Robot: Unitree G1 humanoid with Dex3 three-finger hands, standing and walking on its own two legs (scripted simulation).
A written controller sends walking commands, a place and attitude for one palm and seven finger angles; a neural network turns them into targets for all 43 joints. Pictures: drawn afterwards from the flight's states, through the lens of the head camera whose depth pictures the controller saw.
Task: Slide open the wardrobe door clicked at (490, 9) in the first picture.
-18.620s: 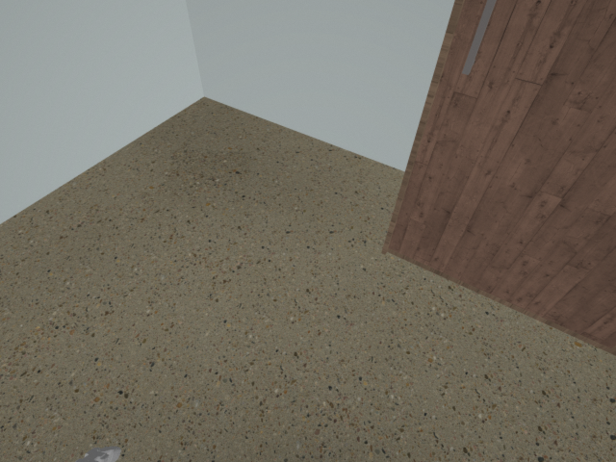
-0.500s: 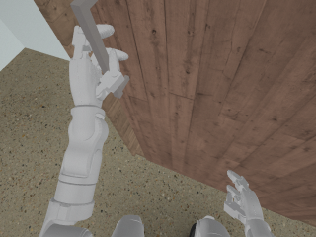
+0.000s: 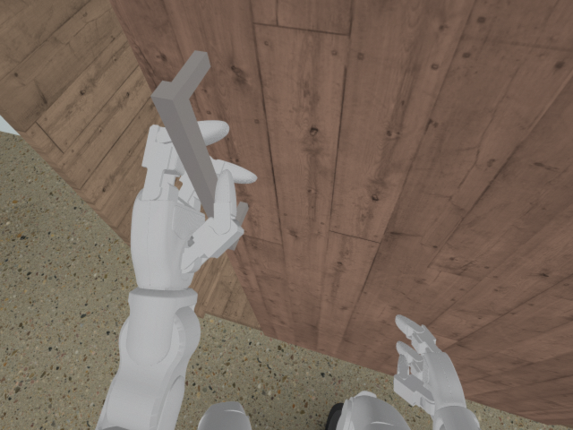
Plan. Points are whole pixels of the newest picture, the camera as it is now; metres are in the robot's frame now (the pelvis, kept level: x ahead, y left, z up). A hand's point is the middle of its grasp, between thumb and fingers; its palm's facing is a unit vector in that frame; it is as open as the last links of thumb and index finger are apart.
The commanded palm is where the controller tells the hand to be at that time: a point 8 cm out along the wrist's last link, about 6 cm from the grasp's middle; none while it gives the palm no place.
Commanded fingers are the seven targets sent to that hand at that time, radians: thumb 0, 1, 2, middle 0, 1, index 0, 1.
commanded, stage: step sideways, sliding the door along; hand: left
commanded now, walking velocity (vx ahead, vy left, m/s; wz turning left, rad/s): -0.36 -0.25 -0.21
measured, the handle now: (216, 173) +0.32 +0.12 +0.20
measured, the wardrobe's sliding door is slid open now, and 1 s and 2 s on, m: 0.23 0.40 0.62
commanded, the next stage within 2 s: none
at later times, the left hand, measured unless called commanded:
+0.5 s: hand (332, 247) +0.26 +0.00 +0.20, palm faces -0.06 -1.00 -0.01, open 5.8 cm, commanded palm +0.23 -0.01 +0.20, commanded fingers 0.00 0.90 0.90 -0.45 -1.40 -0.45 -1.40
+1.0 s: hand (437, 267) +0.25 -0.08 +0.21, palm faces +0.12 -0.99 -0.02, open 5.9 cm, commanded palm +0.22 -0.10 +0.20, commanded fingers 0.00 0.90 0.90 -0.45 -1.40 -0.45 -1.40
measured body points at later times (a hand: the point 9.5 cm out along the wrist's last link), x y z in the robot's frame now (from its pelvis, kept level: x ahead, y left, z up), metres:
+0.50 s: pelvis -0.10 -0.06 +0.03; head -0.03 -0.07 +0.47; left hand +0.25 +0.06 +0.20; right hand +0.05 -0.29 -0.07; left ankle -0.05 +0.13 -0.71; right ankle -0.14 -0.23 -0.67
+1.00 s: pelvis -0.18 -0.21 +0.02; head -0.09 -0.20 +0.46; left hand +0.24 -0.03 +0.21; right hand +0.00 -0.42 -0.09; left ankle -0.12 +0.01 -0.71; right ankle -0.18 -0.38 -0.67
